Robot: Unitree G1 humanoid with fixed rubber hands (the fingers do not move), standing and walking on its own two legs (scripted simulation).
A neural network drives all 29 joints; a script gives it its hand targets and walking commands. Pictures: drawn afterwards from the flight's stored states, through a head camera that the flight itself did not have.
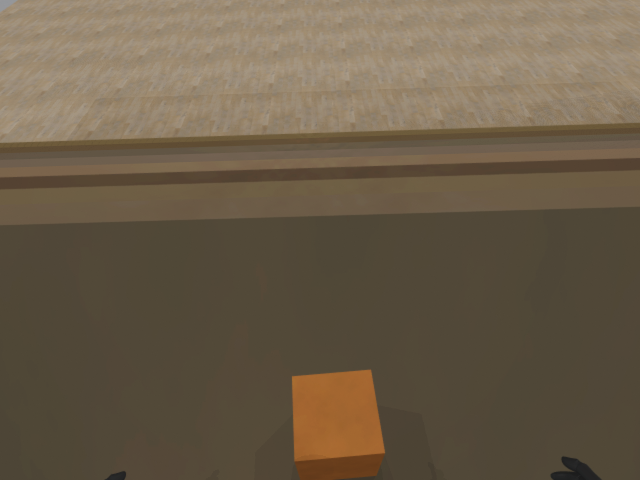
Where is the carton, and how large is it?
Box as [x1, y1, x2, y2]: [292, 370, 384, 479]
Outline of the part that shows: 370,370 292,376 294,461 300,479 336,479 376,474 384,454 384,449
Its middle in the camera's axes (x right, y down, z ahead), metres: +0.04 +0.51 +1.06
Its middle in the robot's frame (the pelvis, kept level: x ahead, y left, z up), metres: +0.37 +0.00 -0.66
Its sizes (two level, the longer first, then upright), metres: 0.210 0.200 0.250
